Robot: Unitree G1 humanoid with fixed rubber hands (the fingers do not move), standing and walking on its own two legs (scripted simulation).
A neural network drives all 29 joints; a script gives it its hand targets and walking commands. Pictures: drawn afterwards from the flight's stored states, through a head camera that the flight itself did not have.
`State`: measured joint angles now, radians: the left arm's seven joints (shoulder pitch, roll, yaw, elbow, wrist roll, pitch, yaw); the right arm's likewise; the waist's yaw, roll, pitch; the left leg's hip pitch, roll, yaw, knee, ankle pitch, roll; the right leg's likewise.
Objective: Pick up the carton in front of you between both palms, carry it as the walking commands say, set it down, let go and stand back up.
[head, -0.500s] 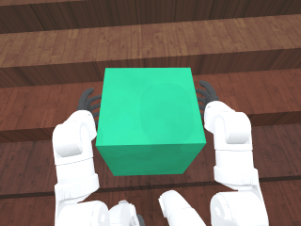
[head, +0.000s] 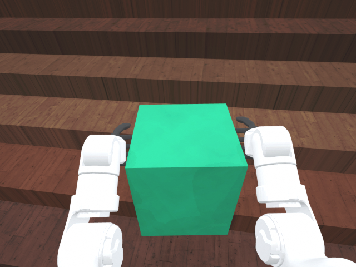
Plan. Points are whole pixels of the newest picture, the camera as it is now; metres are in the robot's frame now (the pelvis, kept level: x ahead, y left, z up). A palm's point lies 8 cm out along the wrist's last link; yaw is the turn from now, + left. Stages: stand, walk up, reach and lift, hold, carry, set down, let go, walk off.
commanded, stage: carry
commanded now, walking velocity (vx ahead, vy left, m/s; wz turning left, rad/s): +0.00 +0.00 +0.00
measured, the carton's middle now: (183, 170) +0.33 +0.01 +0.06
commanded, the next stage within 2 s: none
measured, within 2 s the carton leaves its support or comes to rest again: neither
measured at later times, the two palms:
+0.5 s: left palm (111, 149) +0.34 +0.17 +0.13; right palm (243, 142) +0.35 -0.13 +0.13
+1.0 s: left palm (104, 152) +0.33 +0.18 +0.13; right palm (239, 146) +0.34 -0.12 +0.13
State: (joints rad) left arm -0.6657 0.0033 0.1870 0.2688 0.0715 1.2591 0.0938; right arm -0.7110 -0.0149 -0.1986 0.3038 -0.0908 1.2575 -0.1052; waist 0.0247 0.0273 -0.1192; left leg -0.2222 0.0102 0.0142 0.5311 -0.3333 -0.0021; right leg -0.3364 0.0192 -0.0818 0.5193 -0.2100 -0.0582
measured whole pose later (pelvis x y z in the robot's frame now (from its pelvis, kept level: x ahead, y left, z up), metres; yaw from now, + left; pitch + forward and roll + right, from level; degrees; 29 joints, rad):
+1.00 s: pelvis -0.01 +0.03 +0.00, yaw +0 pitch +1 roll +0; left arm -0.64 0.00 0.18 0.17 0.07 1.25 0.12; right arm -0.67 -0.01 -0.20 0.20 -0.07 1.24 -0.12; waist 0.01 0.00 -0.07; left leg -0.23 -0.04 0.03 0.52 -0.32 0.05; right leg -0.34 -0.02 -0.06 0.51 -0.19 -0.01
